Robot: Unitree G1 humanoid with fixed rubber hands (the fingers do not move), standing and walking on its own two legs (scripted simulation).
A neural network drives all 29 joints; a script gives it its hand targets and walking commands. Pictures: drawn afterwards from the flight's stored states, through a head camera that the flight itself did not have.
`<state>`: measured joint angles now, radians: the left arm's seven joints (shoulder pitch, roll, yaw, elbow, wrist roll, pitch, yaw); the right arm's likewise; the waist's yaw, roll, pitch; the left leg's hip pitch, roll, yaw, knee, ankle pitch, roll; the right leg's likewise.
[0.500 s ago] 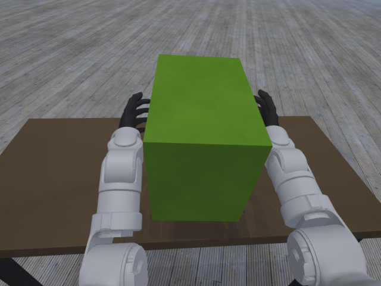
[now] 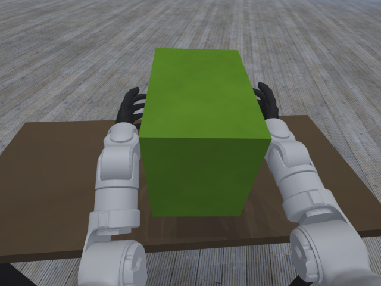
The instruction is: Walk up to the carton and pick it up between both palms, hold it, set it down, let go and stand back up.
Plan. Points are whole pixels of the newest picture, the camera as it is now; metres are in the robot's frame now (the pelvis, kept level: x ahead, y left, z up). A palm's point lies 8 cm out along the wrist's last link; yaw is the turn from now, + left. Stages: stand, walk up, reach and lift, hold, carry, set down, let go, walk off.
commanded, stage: reach and lift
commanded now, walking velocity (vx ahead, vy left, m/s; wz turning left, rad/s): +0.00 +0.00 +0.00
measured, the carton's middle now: (196, 130) +0.42 +0.00 +0.16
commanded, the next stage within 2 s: hold in 0.22 s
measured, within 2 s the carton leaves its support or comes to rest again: neither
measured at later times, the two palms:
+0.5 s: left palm (120, 119) +0.37 +0.15 +0.22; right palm (267, 111) +0.38 -0.13 +0.23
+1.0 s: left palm (121, 112) +0.37 +0.14 +0.24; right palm (272, 103) +0.38 -0.14 +0.25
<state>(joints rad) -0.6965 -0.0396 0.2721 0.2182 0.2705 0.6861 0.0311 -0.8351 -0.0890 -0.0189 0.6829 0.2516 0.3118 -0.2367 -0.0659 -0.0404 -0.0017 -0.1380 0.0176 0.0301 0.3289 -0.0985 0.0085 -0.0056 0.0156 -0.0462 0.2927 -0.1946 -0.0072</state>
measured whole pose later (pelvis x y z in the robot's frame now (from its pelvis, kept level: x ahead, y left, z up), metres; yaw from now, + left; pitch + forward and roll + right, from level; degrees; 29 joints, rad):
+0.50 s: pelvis +0.00 +0.00 +0.00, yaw +0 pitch -6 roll -1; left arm -0.70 -0.03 0.27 0.14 0.27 0.79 0.02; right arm -0.86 -0.12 0.02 0.62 0.33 0.41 -0.27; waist -0.07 -0.04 -0.02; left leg -0.13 0.01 0.03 0.34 -0.11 0.01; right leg 0.01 0.01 -0.04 0.29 -0.20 0.00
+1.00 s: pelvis +0.00 +0.00 +0.00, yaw -1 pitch -5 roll -1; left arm -0.76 -0.03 0.30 0.19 0.27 0.84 0.02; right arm -0.93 -0.12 -0.01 0.67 0.32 0.48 -0.26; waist -0.06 -0.03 -0.06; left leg -0.14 0.01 0.03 0.34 -0.11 0.01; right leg -0.01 0.02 -0.02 0.31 -0.20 0.00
